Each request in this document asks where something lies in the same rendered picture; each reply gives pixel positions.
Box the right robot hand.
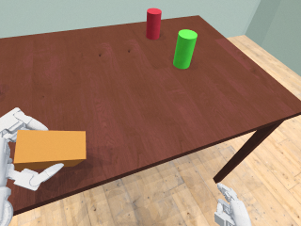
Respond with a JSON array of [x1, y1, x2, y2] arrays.
[[214, 183, 252, 226]]

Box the robot left forearm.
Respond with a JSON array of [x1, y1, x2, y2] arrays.
[[0, 186, 14, 226]]

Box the left robot hand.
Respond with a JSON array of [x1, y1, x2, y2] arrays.
[[0, 107, 64, 191]]

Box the table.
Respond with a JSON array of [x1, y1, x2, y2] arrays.
[[0, 15, 301, 217]]

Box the sponge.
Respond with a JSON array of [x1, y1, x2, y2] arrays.
[[13, 130, 87, 171]]

